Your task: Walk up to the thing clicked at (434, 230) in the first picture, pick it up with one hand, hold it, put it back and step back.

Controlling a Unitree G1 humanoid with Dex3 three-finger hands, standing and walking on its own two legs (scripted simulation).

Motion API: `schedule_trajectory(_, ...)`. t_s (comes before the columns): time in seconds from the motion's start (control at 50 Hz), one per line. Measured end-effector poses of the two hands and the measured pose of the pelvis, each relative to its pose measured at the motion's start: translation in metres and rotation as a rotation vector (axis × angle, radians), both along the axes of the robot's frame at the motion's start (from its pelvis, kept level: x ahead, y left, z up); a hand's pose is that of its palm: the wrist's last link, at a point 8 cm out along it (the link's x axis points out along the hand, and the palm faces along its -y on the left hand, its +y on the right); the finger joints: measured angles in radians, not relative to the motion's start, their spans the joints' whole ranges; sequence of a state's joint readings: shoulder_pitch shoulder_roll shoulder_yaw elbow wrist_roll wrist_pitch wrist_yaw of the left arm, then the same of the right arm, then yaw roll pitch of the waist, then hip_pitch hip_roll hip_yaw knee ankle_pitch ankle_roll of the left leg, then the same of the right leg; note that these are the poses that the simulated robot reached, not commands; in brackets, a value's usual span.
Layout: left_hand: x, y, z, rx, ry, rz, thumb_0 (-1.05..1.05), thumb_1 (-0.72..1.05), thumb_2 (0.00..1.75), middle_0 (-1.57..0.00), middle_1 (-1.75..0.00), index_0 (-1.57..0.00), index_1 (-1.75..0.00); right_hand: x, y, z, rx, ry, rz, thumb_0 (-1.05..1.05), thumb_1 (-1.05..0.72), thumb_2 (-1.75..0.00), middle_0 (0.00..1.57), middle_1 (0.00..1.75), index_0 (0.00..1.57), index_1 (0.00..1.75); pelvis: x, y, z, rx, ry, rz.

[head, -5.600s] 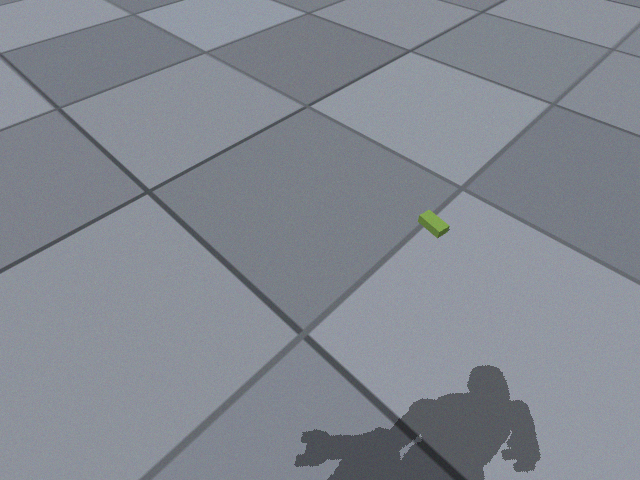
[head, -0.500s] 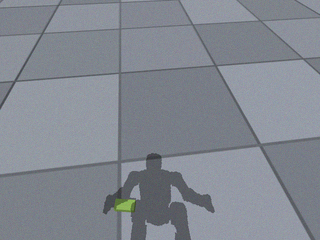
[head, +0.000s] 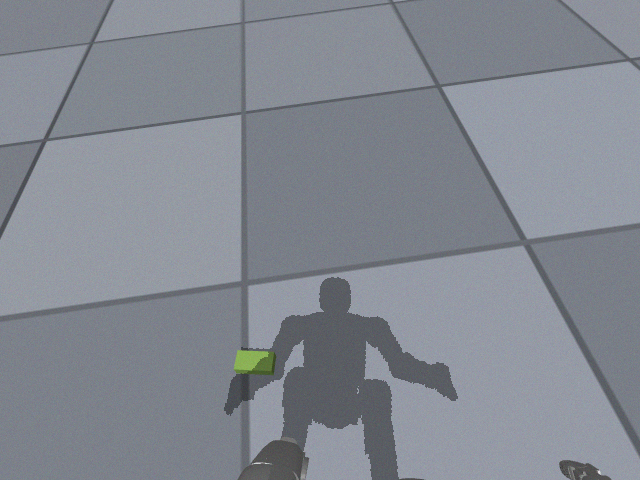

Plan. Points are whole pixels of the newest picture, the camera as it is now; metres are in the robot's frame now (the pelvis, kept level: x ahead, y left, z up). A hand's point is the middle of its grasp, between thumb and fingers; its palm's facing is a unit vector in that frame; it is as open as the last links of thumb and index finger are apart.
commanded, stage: walk up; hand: left
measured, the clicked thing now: (255, 362) +0.49 +0.31 -0.74
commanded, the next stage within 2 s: none
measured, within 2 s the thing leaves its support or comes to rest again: neither
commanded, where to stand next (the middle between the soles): +0.12 +0.05 m, yaw -1 degrees
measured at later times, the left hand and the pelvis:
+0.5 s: hand out of the picture +0.00 +0.36 -0.15, palm faces +0.10 -0.91 -0.40, open 7.4 cm; pelvis +0.03 +0.07 +0.00, yaw +5 degrees
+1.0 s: hand out of the picture +0.11 +0.31 -0.16, palm faces -0.09 -0.91 -0.41, open 7.4 cm; pelvis +0.02 +0.04 -0.02, yaw -2 degrees
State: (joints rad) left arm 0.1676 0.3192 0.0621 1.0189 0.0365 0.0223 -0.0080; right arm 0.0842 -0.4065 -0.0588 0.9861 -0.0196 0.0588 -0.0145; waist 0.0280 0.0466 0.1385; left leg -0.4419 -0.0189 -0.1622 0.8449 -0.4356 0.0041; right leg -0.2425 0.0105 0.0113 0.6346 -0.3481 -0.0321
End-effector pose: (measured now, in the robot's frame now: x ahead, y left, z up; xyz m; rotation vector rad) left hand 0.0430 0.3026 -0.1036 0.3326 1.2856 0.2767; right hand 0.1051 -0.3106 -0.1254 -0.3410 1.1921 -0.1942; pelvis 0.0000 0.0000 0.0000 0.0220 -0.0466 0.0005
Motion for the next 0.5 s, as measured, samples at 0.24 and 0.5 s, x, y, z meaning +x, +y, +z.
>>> schedule_trajectory(0.24,-0.065,0.026,0.043,0.095,-0.040,0.111,0.00,0.90,0.90,-0.21,-0.30,-0.21,-0.30,-0.036,0.009,0.003,0.072,0.132,0.064,0.01,-0.91,-0.90,0.20,0.30,0.20,0.30,0.003,0.009,0.017,-0.014,-0.006,0.087)
schedule_trajectory(0.5,-0.049,0.094,-0.008,0.012,0.001,0.088,0.00,0.90,0.90,-0.20,-0.30,-0.20,-0.30,0.055,0.078,0.036,-0.021,-0.112,0.147,0.00,-0.91,-0.90,0.20,0.30,0.20,0.30,0.029,0.072,-0.002,-0.021,-0.019,0.084)
